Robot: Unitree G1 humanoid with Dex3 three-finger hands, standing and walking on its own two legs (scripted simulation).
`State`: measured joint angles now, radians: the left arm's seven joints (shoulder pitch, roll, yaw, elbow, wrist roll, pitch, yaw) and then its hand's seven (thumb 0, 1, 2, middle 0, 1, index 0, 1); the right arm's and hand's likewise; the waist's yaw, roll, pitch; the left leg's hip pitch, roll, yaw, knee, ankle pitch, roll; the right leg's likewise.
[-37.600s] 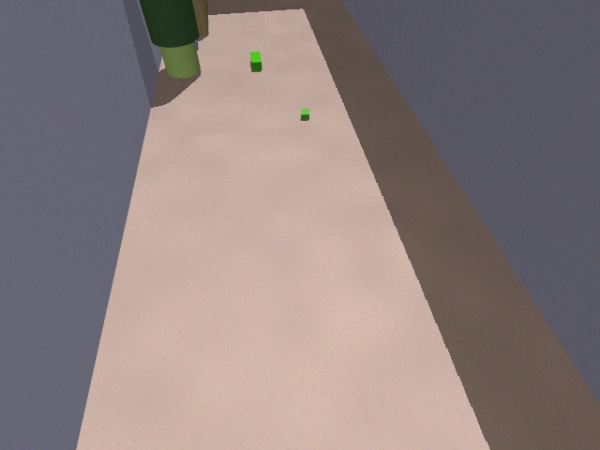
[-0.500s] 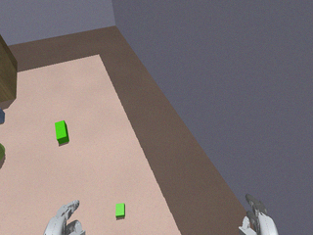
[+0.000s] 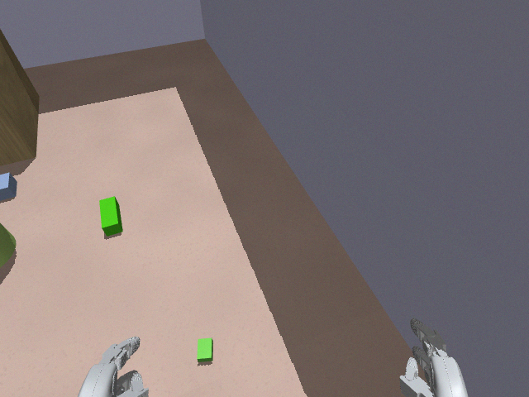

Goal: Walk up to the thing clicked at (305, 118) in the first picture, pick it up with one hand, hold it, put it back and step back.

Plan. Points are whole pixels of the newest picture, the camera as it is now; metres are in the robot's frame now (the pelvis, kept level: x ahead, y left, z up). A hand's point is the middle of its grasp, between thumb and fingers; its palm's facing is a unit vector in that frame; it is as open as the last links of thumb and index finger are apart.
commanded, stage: home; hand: left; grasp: from above
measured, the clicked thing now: (205, 349) +0.42 +0.21 -0.70
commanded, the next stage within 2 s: stand in 1.48 s
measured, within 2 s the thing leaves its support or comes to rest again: neither
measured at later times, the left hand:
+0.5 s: hand out of the picture +0.16 +0.19 -0.04, palm faces +0.04 -0.98 -0.20, open 7.6 cm
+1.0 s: hand (143, 396) +0.16 +0.18 -0.05, palm faces +0.04 -0.98 -0.21, open 7.5 cm
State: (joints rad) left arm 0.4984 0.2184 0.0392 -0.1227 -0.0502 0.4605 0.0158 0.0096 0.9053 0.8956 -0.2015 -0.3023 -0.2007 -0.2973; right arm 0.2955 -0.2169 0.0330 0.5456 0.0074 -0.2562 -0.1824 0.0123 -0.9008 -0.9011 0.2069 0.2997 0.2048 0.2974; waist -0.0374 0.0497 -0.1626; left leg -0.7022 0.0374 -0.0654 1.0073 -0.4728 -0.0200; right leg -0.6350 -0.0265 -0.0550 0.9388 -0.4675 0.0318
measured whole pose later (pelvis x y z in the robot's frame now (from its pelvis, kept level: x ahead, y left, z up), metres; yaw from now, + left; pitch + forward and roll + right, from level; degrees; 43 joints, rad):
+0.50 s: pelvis -0.01 +0.00 +0.00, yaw +0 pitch +9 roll -3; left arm 0.50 0.23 0.04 -0.13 -0.05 0.46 0.01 0.01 0.87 0.88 -0.20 -0.30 -0.20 -0.29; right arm 0.30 -0.22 0.03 0.55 0.01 -0.26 -0.18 0.01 -0.90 -0.90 0.21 0.30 0.20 0.30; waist -0.04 0.05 -0.16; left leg -0.70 0.04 -0.06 1.01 -0.47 -0.01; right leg -0.64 -0.03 -0.05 0.94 -0.45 0.04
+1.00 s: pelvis +0.00 +0.00 +0.00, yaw +0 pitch +10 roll -3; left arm 0.50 0.23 0.03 -0.14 -0.06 0.46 0.02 0.01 0.89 0.89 -0.20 -0.30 -0.20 -0.29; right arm 0.30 -0.22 0.03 0.54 0.01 -0.26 -0.19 0.01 -0.90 -0.90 0.21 0.30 0.20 0.30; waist -0.04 0.05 -0.17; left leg -0.71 0.04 -0.06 1.02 -0.48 -0.02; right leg -0.65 -0.02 -0.05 0.95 -0.47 0.03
